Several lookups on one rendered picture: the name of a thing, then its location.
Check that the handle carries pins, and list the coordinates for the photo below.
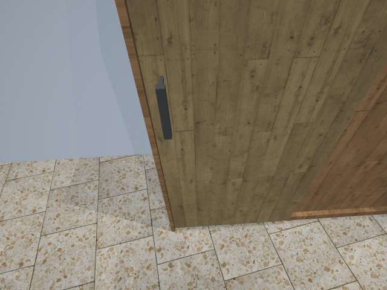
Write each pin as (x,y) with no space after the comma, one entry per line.
(160,90)

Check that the wardrobe door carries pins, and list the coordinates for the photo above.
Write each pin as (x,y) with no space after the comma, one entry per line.
(354,174)
(258,91)

